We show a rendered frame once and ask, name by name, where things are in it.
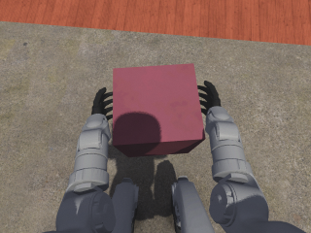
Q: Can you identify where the carton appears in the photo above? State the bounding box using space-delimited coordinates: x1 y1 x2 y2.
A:
113 63 206 157

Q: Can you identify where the robot right upper arm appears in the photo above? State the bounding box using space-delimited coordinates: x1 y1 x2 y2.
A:
209 182 306 233

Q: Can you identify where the right robot foot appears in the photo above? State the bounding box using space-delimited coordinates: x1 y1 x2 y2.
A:
171 194 182 233

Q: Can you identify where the robot left upper arm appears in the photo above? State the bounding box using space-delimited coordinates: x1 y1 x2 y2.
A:
42 190 117 233

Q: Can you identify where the right robot hand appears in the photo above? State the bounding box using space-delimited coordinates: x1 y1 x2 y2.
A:
197 81 221 116

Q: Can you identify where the right robot forearm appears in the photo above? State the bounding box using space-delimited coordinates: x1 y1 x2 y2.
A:
205 106 269 211

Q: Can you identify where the left robot hand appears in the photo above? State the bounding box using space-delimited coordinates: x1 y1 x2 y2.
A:
91 87 113 120

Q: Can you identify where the left robot forearm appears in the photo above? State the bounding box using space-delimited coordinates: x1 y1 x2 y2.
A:
55 114 112 229

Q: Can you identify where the left robot thigh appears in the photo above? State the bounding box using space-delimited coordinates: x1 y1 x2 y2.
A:
111 182 139 233

